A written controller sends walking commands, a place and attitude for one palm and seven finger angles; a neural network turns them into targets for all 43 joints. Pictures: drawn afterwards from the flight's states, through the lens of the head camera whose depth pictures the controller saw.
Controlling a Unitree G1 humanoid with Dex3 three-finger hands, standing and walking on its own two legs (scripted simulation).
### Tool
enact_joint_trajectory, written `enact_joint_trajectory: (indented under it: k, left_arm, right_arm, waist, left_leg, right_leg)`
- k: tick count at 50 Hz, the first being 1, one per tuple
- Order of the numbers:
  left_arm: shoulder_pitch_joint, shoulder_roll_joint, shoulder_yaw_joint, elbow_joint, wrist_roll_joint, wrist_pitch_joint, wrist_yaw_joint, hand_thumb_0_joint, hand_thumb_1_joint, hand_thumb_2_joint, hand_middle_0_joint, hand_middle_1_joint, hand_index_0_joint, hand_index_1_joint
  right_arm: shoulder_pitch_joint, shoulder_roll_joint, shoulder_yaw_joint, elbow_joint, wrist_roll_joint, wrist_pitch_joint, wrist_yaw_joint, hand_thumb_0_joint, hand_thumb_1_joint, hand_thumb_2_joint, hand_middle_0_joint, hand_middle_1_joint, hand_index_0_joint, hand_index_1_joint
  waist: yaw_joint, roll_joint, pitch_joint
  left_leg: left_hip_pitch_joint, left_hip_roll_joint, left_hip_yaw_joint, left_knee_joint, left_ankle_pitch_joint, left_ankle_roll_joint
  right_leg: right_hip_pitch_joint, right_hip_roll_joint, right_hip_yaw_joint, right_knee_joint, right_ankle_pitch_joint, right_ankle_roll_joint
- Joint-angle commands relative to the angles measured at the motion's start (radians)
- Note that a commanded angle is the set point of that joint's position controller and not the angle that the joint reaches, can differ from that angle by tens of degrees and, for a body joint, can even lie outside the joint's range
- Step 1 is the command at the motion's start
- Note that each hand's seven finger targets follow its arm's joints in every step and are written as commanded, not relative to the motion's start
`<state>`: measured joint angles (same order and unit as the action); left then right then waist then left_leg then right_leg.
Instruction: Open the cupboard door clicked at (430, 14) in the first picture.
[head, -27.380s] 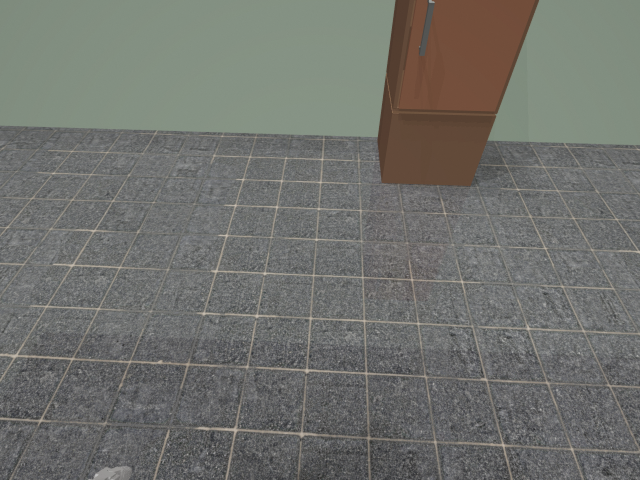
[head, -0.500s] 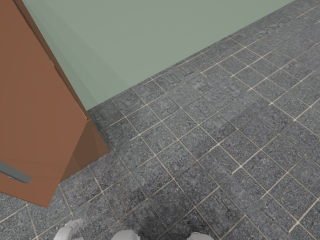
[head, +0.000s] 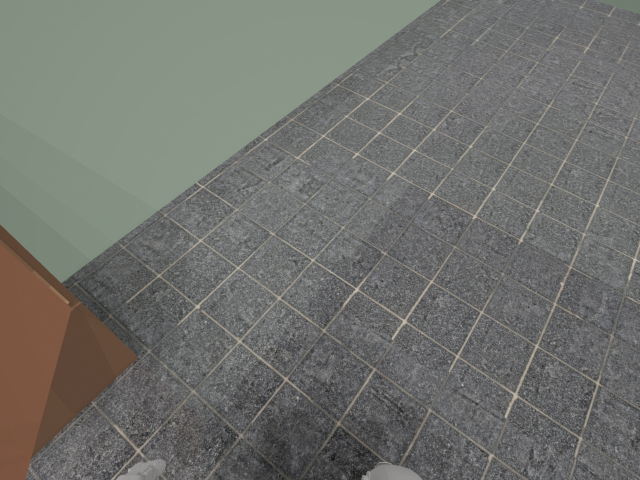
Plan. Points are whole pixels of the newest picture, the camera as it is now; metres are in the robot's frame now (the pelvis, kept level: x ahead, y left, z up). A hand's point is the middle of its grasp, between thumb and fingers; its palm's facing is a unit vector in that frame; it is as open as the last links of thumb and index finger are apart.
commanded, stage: walk to a spot facing it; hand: left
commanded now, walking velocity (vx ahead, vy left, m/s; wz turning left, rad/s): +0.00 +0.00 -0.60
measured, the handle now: out of the picture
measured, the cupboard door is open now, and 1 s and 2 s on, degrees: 44 44 44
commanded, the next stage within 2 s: turn to face it in 1.28 s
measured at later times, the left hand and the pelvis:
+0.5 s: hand (219, 461) +0.16 +0.15 -0.18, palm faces -0.21 -0.96 -0.17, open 7.4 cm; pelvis +0.09 -0.03 -0.01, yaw -17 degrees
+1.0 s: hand (381, 284) +0.46 -0.09 -0.17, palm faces -0.57 -0.79 -0.22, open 7.4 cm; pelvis +0.24 -0.17 -0.02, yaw -33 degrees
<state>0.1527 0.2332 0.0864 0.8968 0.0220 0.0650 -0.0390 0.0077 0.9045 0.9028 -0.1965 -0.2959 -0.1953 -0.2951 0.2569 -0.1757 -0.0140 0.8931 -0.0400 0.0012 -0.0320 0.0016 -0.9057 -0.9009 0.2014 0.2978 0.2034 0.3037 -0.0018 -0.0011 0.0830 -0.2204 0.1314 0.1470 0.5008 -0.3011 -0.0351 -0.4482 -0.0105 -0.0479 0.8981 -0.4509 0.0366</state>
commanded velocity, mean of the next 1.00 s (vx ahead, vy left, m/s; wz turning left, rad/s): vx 0.29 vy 0.00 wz -0.53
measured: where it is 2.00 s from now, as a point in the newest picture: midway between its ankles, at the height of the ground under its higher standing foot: (440, 366)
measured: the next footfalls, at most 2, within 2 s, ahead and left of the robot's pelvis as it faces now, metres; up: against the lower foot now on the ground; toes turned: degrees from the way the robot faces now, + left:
right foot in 0.10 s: +0.04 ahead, -0.13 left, +0.00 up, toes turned -8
left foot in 0.46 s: +0.16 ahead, +0.08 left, +0.00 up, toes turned -13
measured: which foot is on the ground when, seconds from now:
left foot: down 0.00-0.10, up 0.12-0.44, down 0.46-0.88, up 0.90-1.00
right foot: up 0.00-0.08, down 0.10-0.46, up 0.48-0.86, down 0.88-1.00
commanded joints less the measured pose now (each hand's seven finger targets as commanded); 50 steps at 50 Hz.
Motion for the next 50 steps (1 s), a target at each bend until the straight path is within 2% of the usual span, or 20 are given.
enact_joint_trajectory:
  k: [1,3,4,5,8,14,19,21,22,23,24,27,30,37,41,42,43,44,47,50]
  left_arm:
    - [-0.032,0.045,0.003,-0.093,0.000,-0.043,0.002,0.000,0.900,0.900,-0.200,-0.300,-0.200,-0.300]
    - [0.087,0.093,0.016,-0.056,0.002,-0.052,0.009,0.000,0.900,0.900,-0.200,-0.300,-0.200,-0.300]
    - [0.161,0.203,0.040,-0.030,0.012,-0.061,0.025,0.000,0.900,0.900,-0.200,-0.300,-0.200,-0.300]
    - [0.216,0.266,0.049,-0.010,-0.005,-0.059,0.036,0.000,0.900,0.900,-0.200,-0.300,-0.200,-0.300]
    - [0.107,0.182,0.039,-0.033,-0.003,-0.050,0.058,0.000,0.900,0.900,-0.200,-0.300,-0.200,-0.300]
    - [0.078,0.175,0.034,-0.035,0.007,-0.076,0.040,0.000,0.900,0.900,-0.200,-0.300,-0.200,-0.300]
    - [0.097,0.177,0.041,-0.020,0.004,-0.084,0.026,0.000,0.900,0.900,-0.200,-0.300,-0.200,-0.300]
    - [0.063,0.155,0.038,-0.025,0.000,-0.084,0.024,0.000,0.900,0.900,-0.200,-0.300,-0.200,-0.300]
    - [0.044,0.111,0.028,-0.043,-0.004,-0.085,0.019,0.000,0.900,0.900,-0.200,-0.300,-0.200,-0.300]
    - [0.043,0.038,0.012,-0.070,-0.013,-0.086,0.007,0.000,0.900,0.900,-0.200,-0.300,-0.200,-0.300]
    - [-0.044,0.056,0.015,-0.115,-0.005,-0.099,0.000,0.000,0.900,0.900,-0.200,-0.300,-0.200,-0.300]
    - [-0.021,0.055,0.021,-0.058,0.017,-0.099,-0.018,0.000,0.900,0.900,-0.200,-0.300,-0.200,-0.300]
    - [-0.022,-0.006,-0.002,-0.048,0.010,-0.080,-0.026,0.000,0.900,0.900,-0.200,-0.300,-0.200,-0.300]
    - [-0.181,-0.018,-0.019,-0.082,0.005,-0.071,-0.034,0.000,0.900,0.900,-0.200,-0.300,-0.200,-0.300]
    - [0.047,0.043,0.001,-0.020,0.005,-0.081,-0.019,0.000,0.900,0.900,-0.200,-0.300,-0.200,-0.300]
    - [0.228,0.100,0.022,0.038,0.007,-0.092,-0.010,0.000,0.900,0.900,-0.200,-0.300,-0.200,-0.300]
    - [0.355,0.219,0.053,0.068,0.008,-0.101,0.007,0.000,0.900,0.900,-0.200,-0.300,-0.200,-0.300]
    - [0.364,0.292,0.060,0.073,-0.020,-0.098,0.017,0.000,0.900,0.900,-0.200,-0.300,-0.200,-0.300]
    - [0.096,0.152,0.013,0.001,-0.017,-0.101,0.038,0.000,0.900,0.900,-0.200,-0.300,-0.200,-0.300]
    - [0.031,0.093,-0.002,0.002,-0.003,-0.121,0.039,0.000,0.900,0.900,-0.200,-0.300,-0.200,-0.300]
  right_arm:
    - [0.082,-0.234,-0.080,-0.028,0.006,-0.002,-0.006,0.000,-0.900,-0.900,0.200,0.300,0.200,0.300]
    - [0.043,-0.233,-0.085,-0.040,0.018,0.002,0.000,0.000,-0.900,-0.900,0.200,0.300,0.200,0.300]
    - [0.033,-0.166,-0.075,-0.070,0.032,0.003,0.006,0.000,-0.900,-0.900,0.200,0.300,0.200,0.300]
    - [-0.030,-0.144,-0.060,-0.107,0.035,0.013,0.000,0.000,-0.900,-0.900,0.200,0.300,0.200,0.300]
    - [-0.094,-0.151,-0.062,-0.089,0.024,0.028,0.000,0.000,-0.900,-0.900,0.200,0.300,0.200,0.300]
    - [-0.080,-0.122,-0.067,-0.069,0.018,0.012,0.032,0.000,-0.900,-0.900,0.200,0.300,0.200,0.300]
    - [-0.083,-0.120,-0.064,-0.086,0.022,-0.025,0.032,0.000,-0.900,-0.900,0.200,0.300,0.200,0.300]
    - [0.009,-0.127,-0.064,-0.057,0.023,-0.041,0.022,0.000,-0.900,-0.900,0.200,0.300,0.200,0.300]
    - [0.107,-0.178,-0.072,-0.025,0.019,-0.054,0.009,0.000,-0.900,-0.900,0.200,0.300,0.200,0.300]
    - [0.228,-0.289,-0.096,-0.003,-0.005,-0.060,0.000,0.000,-0.900,-0.900,0.200,0.300,0.200,0.300]
    - [0.299,-0.321,-0.095,-0.001,-0.003,-0.056,-0.010,0.000,-0.900,-0.900,0.200,0.300,0.200,0.300]
    - [0.163,-0.179,-0.049,-0.019,0.000,-0.071,-0.002,0.000,-0.900,-0.900,0.200,0.300,0.200,0.300]
    - [0.216,-0.137,-0.027,0.024,0.008,-0.088,-0.010,0.000,-0.900,-0.900,0.200,0.300,0.200,0.300]
    - [0.258,-0.148,-0.037,0.075,0.001,-0.074,-0.003,0.000,-0.900,-0.900,0.200,0.300,0.200,0.300]
    - [0.195,-0.206,-0.046,0.076,0.009,-0.065,0.004,0.000,-0.900,-0.900,0.200,0.300,0.200,0.300]
    - [0.149,-0.200,-0.044,0.063,0.020,-0.067,0.011,0.000,-0.900,-0.900,0.200,0.300,0.200,0.300]
    - [0.163,-0.128,-0.032,0.035,0.044,-0.069,0.021,0.000,-0.900,-0.900,0.200,0.300,0.200,0.300]
    - [0.109,-0.108,-0.038,-0.003,0.049,-0.068,0.013,0.000,-0.900,-0.900,0.200,0.300,0.200,0.300]
    - [0.040,-0.121,-0.050,0.033,0.022,-0.049,0.016,0.000,-0.900,-0.900,0.200,0.300,0.200,0.300]
    - [0.150,-0.072,-0.044,0.085,0.009,-0.011,0.024,0.000,-0.900,-0.900,0.200,0.300,0.200,0.300]
  waist:
    - [-0.037,0.226,-0.124]
    - [0.033,0.127,-0.167]
    - [0.063,-0.179,-0.211]
    - [0.100,-0.299,-0.196]
    - [0.064,-0.243,-0.091]
    - [0.024,-0.127,-0.054]
    - [0.025,-0.143,-0.035]
    - [-0.027,-0.105,-0.054]
    - [-0.075,0.029,-0.087]
    - [-0.124,0.332,-0.134]
    - [-0.147,0.247,-0.099]
    - [-0.050,0.150,-0.015]
    - [-0.033,0.164,-0.052]
    - [-0.054,0.173,0.014]
    - [0.082,0.144,-0.093]
    - [0.170,0.080,-0.178]
    - [0.213,-0.163,-0.300]
    - [0.188,-0.241,-0.314]
    - [0.051,-0.039,-0.085]
    - [-0.043,-0.083,-0.060]
  left_leg:
    - [0.147,0.198,-0.051,-0.019,0.581,0.114]
    - [0.020,0.160,0.003,0.152,0.435,0.045]
    - [-0.226,0.045,0.085,0.376,0.104,-0.016]
    - [-0.356,-0.052,-0.005,0.558,-0.377,-0.041]
    - [-0.420,-0.009,-0.144,0.666,-0.226,-0.037]
    - [-0.286,-0.058,-0.097,0.417,-0.094,-0.038]
    - [-0.167,-0.110,-0.090,0.179,-0.083,-0.020]
    - [0.059,-0.120,-0.091,-0.014,-0.011,-0.012]
    - [0.259,-0.039,-0.175,-0.128,-0.086,0.016]
    - [0.422,0.248,-0.546,-0.238,-0.281,0.116]
    - [0.345,0.406,-0.689,-0.328,-0.320,0.207]
    - [0.190,0.264,-0.400,-0.286,0.052,0.134]
    - [0.264,0.176,-0.120,-0.203,0.576,0.072]
    - [0.203,0.190,0.053,-0.230,0.545,0.104]
    - [0.142,0.193,0.112,0.083,0.856,0.078]
    - [-0.014,0.145,0.137,0.300,0.760,0.040]
    - [-0.317,0.011,0.128,0.665,0.075,-0.001]
    - [-0.490,-0.066,0.003,0.933,-0.338,-0.011]
    - [-0.414,0.059,-0.154,0.856,-0.051,-0.004]
    - [-0.299,0.047,-0.125,0.674,0.027,-0.018]
  right_leg:
    - [0.077,0.021,-0.071,-0.233,0.061,-0.021]
    - [0.320,0.002,-0.038,-0.453,0.326,-0.053]
    - [0.540,-0.228,0.256,-0.502,0.642,-0.136]
    - [0.528,-0.391,0.427,-0.512,0.925,-0.252]
    - [0.371,-0.284,0.406,-0.571,0.413,-0.264]
    - [0.234,-0.196,0.374,-0.657,0.015,-0.243]
    - [0.201,-0.168,0.426,-0.626,0.001,-0.242]
    - [0.072,-0.111,0.394,-0.533,-0.007,-0.196]
    - [-0.077,-0.040,0.329,-0.403,-0.019,-0.153]
    - [-0.296,0.111,0.147,-0.069,-0.111,-0.088]
    - [-0.355,0.047,0.090,0.141,-0.140,-0.072]
    - [-0.341,-0.048,0.090,0.353,0.101,-0.054]
    - [-0.334,-0.046,0.024,0.321,0.171,-0.041]
    - [-0.159,-0.029,-0.090,-0.133,0.247,-0.070]
    - [0.236,0.056,-0.138,-0.238,0.197,-0.143]
    - [0.525,0.046,-0.110,-0.291,0.242,-0.166]
    - [0.804,-0.240,0.300,-0.395,0.180,-0.269]
    - [0.799,-0.430,0.662,-0.569,0.271,-0.343]
    - [0.300,-0.323,0.423,-0.667,0.091,-0.263]
    - [0.134,-0.212,0.237,-0.722,0.138,-0.221]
